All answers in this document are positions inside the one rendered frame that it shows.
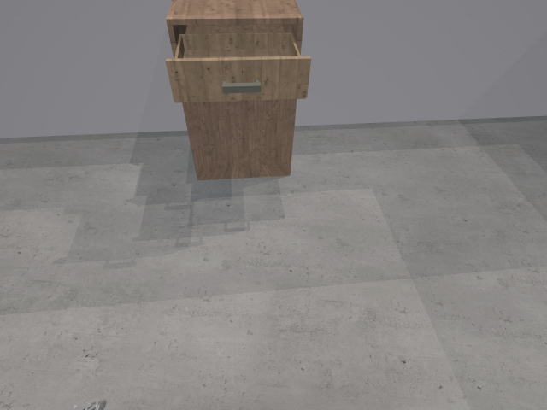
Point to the handle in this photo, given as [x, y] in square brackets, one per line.
[241, 87]

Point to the cabinet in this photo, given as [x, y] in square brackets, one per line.
[238, 139]

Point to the drawer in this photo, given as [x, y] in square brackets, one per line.
[203, 61]

